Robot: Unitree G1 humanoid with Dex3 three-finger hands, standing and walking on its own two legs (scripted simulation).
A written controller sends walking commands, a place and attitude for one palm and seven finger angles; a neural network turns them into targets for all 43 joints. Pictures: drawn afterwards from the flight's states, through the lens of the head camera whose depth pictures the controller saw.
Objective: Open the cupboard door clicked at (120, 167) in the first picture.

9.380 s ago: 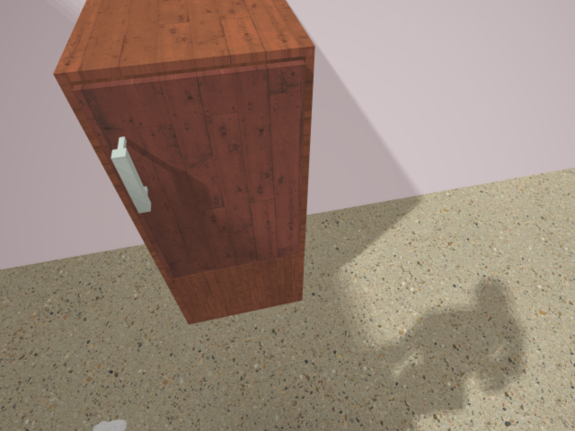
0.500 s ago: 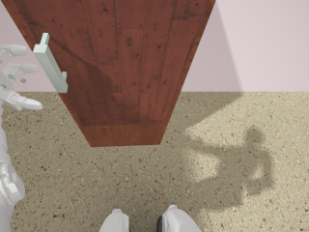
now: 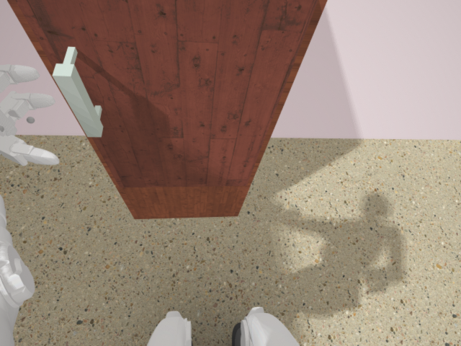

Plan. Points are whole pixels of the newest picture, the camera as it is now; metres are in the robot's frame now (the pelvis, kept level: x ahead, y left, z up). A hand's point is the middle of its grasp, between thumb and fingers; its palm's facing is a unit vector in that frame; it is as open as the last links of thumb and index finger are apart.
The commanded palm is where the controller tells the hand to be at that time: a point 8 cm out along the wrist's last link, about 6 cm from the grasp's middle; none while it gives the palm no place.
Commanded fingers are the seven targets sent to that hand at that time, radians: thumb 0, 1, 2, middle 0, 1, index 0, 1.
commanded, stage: move the hooked fingers beside the handle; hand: left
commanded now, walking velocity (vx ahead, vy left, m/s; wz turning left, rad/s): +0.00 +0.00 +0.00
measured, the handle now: (84, 95) +0.51 +0.24 +0.07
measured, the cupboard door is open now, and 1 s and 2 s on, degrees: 0 0 0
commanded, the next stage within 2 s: slide the fingers in behind the handle in 0.36 s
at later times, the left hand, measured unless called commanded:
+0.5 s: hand (35, 116) +0.46 +0.29 +0.08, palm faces +0.03 -1.00 -0.01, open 14.0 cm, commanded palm +0.44 +0.33 +0.07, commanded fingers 0.00 -0.50 0.30 -0.30 -1.20 -0.30 -1.20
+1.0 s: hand (59, 119) +0.46 +0.26 +0.08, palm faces +0.04 -1.00 -0.01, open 14.0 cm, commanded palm +0.44 +0.30 +0.07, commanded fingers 0.00 -0.50 0.30 -0.30 -1.20 -0.30 -1.20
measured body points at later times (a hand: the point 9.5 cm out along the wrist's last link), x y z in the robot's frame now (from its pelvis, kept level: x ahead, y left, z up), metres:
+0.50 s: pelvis +0.00 +0.00 +0.00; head +0.12 +0.03 +0.43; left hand +0.45 +0.35 +0.08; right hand +0.02 -0.27 -0.10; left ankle +0.00 +0.09 -0.67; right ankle +0.02 -0.12 -0.67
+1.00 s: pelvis +0.00 +0.00 +0.00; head +0.11 +0.03 +0.44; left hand +0.45 +0.32 +0.08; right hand +0.05 -0.27 -0.10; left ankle +0.00 +0.09 -0.67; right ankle +0.02 -0.12 -0.67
